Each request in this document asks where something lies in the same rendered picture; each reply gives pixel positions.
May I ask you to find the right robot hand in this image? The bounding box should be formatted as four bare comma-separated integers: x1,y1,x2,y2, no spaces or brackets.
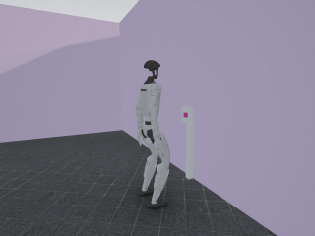
154,139,165,159

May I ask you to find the left robot shin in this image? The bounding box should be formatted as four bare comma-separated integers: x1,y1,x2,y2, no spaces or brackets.
142,161,158,192

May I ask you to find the panel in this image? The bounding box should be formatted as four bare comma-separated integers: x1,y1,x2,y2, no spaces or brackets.
181,106,195,180

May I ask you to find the right robot forearm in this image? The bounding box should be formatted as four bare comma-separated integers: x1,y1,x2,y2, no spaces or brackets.
149,107,160,140

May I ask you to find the robot right upper arm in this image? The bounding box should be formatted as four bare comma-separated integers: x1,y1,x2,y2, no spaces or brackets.
148,83,162,115

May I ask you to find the right robot thigh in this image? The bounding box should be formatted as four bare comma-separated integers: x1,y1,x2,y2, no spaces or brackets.
150,131,170,174

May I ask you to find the left robot forearm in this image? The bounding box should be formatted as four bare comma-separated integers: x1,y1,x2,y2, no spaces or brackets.
135,108,144,130

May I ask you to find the left robot hand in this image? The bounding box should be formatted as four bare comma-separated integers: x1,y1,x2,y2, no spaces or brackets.
137,129,147,145

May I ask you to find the robot left upper arm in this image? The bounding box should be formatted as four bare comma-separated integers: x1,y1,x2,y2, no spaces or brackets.
135,85,142,111

